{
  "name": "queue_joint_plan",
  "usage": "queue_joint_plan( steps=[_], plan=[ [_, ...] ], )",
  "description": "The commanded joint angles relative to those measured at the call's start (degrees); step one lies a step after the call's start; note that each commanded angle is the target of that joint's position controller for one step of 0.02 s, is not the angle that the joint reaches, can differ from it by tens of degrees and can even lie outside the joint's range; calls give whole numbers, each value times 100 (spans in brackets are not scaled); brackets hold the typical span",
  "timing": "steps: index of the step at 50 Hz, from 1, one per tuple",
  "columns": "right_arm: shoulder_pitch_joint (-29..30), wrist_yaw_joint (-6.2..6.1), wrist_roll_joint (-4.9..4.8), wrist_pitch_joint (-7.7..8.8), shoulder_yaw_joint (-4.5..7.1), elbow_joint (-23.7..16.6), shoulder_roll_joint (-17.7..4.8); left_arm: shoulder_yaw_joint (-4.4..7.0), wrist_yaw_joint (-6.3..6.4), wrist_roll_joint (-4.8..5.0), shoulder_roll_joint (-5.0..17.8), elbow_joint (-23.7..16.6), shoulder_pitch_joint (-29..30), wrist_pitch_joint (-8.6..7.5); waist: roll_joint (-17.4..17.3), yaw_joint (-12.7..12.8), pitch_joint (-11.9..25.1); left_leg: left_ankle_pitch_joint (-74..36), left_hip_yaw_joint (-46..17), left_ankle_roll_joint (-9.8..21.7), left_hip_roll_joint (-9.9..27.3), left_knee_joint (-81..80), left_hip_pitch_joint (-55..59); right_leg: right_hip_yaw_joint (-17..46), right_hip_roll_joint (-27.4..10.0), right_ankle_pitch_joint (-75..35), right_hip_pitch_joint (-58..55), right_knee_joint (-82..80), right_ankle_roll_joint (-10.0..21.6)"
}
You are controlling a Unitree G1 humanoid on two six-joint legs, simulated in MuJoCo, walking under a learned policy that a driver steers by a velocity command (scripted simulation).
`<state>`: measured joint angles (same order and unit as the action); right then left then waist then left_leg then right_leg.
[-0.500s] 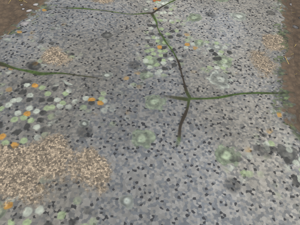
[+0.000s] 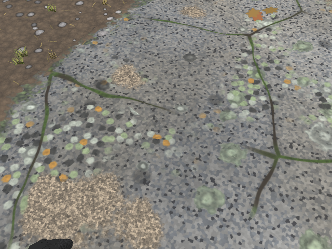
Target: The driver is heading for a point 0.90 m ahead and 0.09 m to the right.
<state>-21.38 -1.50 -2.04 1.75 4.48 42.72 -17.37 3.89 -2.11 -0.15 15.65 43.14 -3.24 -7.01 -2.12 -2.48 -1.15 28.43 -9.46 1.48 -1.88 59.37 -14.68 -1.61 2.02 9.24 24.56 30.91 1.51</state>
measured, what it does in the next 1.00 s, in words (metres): walks ahead: left foot, then right foot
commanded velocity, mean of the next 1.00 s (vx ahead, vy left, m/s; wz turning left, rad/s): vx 0.49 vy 0.00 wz -0.10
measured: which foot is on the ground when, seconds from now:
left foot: up 0.00-0.38, down 0.40-0.94, up 0.96-1.00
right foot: down 0.00-0.42, up 0.44-0.94, down 0.96-1.00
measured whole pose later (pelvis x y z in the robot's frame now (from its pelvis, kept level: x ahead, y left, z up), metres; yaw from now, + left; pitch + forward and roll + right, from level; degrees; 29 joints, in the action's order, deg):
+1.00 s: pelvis +0.54 +0.02 -0.01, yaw -11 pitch +2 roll +1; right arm -17.9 -1.2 -0.2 3.0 4.0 47.3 -16.3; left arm 3.8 -3.0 1.5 16.4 41.7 -4.5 -2.5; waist 0.6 -1.7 -3.4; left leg 29.9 7.4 -2.1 3.7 51.6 -5.6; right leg -2.9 2.1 10.0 29.4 37.0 6.3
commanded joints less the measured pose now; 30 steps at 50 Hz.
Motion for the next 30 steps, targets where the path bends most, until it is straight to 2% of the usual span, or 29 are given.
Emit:
queue_joint_plan(
  steps=[1, 2, 3, 4, 6, 8, 9, 12, 14, 16, 18, 19, 20, 21, 22, 23, 24, 25, 26, 27, 28, 30],
  plan=[
    [339, 24, 44, 145, 104, -615, -667, 168, 42, -10, 621, 29, -889, 73, 676, 536, 349, -555, 134, 26, 574, 1342, -2719, 2734, -1931, 1511, -2422, -1761, 1014],
    [439, 42, 89, 135, 120, -636, -609, 122, 51, -57, 498, 57, -756, 70, 689, 407, 183, -771, 115, 52, 725, 1043, -2491, 2300, -1736, 1028, -1956, -1878, 982],
    [367, 72, 65, 116, 99, -623, -494, 112, 62, -77, 494, 96, -696, 56, 779, 297, 135, -887, 138, 62, 800, 853, -2242, 2003, -1617, 731, -1667, -2001, 981],
    [325, 88, 55, 100, 69, -606, -372, 116, 69, -49, 506, 147, -718, 26, 802, 253, 131, -928, 197, 52, 826, 656, -2157, 1796, -1582, 487, -1556, -2114, 1041],
    [536, 97, 104, 95, 7, -695, -241, 151, 84, 11, 672, 262, -815, -24, 693, 238, 21, -1158, 307, -21, 885, 144, -2310, 1479, -1626, 13, -1493, -2313, 1190],
    [844, 121, 165, 138, -55, -790, -182, 179, 109, 53, 820, 327, -886, -15, 567, 293, -19, -1697, 449, -97, 962, -518, -2396, 1161, -1607, -387, -1571, -2410, 1228],
    [1007, 146, 165, 168, -85, -822, -149, 185, 117, 69, 870, 347, -915, 4, 546, 348, -39, -2006, 535, -118, 957, -896, -2341, 966, -1539, -546, -1585, -2429, 1187],
    [1569, 225, 125, 237, -147, -930, -75, 189, 126, 125, 1005, 438, -1143, 76, 536, 566, -117, -2677, 831, -152, 790, -1935, -1950, 493, -1358, -832, -1595, -2361, 1014],
    [1895, 273, 86, 248, -149, -1031, -108, 192, 118, 167, 1084, 551, -1425, 134, 560, 701, -163, -2775, 928, -136, 696, -2318, -1849, 474, -1458, -840, -1828, -2273, 958],
    [2076, 314, 65, 254, -125, -1131, -193, 198, 120, 199, 1147, 653, -1584, 208, 617, 700, -226, -2569, 936, -23, 628, -2611, -1831, 523, -1638, -946, -2167, -2120, 880],
    [1921, 340, 82, 265, -64, -1128, -330, 213, 139, 215, 1234, 711, -1583, 287, 687, 501, -135, -2270, 1042, 144, 483, -2876, -1444, 497, -1737, -1596, -2423, -1741, 766],
    [1467, 331, 116, 267, 18, -1002, -454, 203, 153, 225, 1244, 713, -1489, 321, 666, 185, 126, -2310, 1198, 266, 313, -3107, -734, 302, -1607, -2453, -2400, -1154, 646],
    [642, 292, 141, 251, 167, -736, -711, 139, 168, 192, 1086, 723, -1542, 335, 557, -190, 656, -2354, 1270, 428, 193, -3147, 482, 42, -1331, -2984, -2095, -112, 486],
    [-392, 214, 191, 213, 308, -561, -1155, -10, 182, 27, 757, 562, -1523, 313, -103, -594, 1479, -2515, 97, 792, 1227, -2978, 2138, -232, -1024, -1614, -968, 1709, 225],
    [-523, 228, 228, 196, 351, -517, -1601, -194, 154, 21, 151, 427, -2078, 191, -1602, -176, 2050, -1308, -2694, 1660, 2436, -3764, 3532, -30, -13, 2084, 1113, 3584, -84],
    [-519, 250, 200, 222, 213, -560, -1020, -62, 116, 175, 752, 518, -1780, 107, -947, -416, 1961, -726, -3026, 1570, 2442, -4108, 3421, 729, -254, 2391, 1750, 4286, -10],
    [-170, 249, 206, 254, 132, -576, -816, 1, 84, 311, 949, 365, -1346, 69, -717, -370, 1201, -1054, -2151, 1369, 2300, -4165, 2810, 696, -492, 1925, 2090, 4379, 70],
    [178, 252, 213, 272, 86, -592, -680, -11, 101, 283, 886, 343, -1127, 77, -345, -204, 825, -1606, -1456, 1241, 2061, -4270, 2111, 598, -742, 1428, 1915, 4144, 69],
    [461, 265, 238, 296, 51, -584, -528, 11, 112, 200, 844, 344, -1037, 115, -273, -41, 526, -1994, -968, 1170, 1873, -4462, 1519, 612, -895, 1091, 1710, 3818, 33],
    [642, 264, 269, 341, 19, -580, -405, 30, 111, 195, 788, 398, -1164, 197, -352, 143, 433, -2226, -595, 1099, 1750, -4670, 1118, 687, -1013, 847, 1354, 3649, 0],
    [718, 264, 274, 395, 29, -536, -376, 17, 119, 208, 670, 438, -1259, 284, -357, 230, 380, -2356, -362, 1097, 1712, -4859, 871, 701, -1018, 702, 1148, 3549, -47],
    [752, 241, 277, 491, 64, -414, -424, -5, 145, 198, 490, 421, -1220, 414, -235, 319, 185, -2731, 121, 1114, 1709, -5115, 646, 771, -992, 409, 1218, 3328, -146]
  ],
)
